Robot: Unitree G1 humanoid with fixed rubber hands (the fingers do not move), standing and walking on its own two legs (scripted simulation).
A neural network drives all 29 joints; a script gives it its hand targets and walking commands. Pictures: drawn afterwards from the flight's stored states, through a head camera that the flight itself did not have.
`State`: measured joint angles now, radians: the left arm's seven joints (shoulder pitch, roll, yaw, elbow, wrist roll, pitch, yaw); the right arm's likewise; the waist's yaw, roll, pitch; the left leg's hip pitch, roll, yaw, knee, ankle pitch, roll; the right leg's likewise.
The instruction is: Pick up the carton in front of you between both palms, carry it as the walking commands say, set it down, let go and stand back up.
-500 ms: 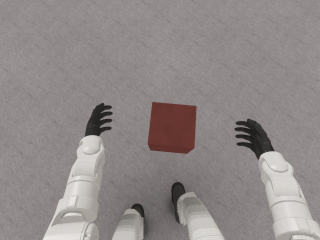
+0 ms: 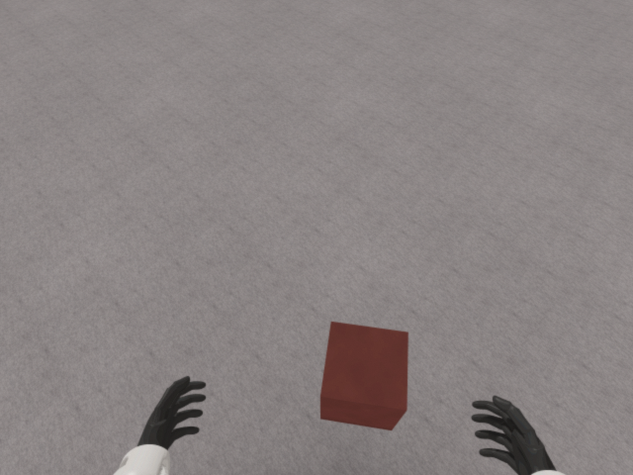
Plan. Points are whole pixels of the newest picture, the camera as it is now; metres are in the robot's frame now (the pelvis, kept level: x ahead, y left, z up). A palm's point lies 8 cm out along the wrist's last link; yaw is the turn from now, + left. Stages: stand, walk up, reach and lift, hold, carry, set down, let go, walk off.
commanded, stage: let go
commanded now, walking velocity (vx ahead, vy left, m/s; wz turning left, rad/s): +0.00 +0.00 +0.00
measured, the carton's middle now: (362, 377) +0.44 -0.10 -0.65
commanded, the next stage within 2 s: stand in 0.50 s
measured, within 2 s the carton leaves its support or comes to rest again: neither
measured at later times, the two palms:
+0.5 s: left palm (142, 459) +0.17 +0.23 -0.07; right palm (546, 468) +0.15 -0.25 -0.07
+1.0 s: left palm out of the picture +0.11 +0.25 -0.09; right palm out of the picture +0.12 -0.30 -0.11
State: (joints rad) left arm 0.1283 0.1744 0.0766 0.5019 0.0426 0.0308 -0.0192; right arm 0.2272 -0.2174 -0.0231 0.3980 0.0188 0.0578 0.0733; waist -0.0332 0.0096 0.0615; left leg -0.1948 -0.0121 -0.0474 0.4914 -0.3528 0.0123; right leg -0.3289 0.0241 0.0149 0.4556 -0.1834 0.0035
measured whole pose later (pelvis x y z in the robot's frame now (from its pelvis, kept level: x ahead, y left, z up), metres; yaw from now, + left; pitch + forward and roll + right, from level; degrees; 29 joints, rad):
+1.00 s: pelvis +0.01 -0.03 +0.00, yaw +1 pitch -1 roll +0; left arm 0.21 0.26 0.07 0.79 0.03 -0.02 0.03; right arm 0.25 -0.32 -0.06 0.72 -0.02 0.00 -0.02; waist 0.01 0.06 0.03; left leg -0.10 0.00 -0.07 0.50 -0.38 -0.02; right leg -0.27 0.03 -0.01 0.55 -0.26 -0.04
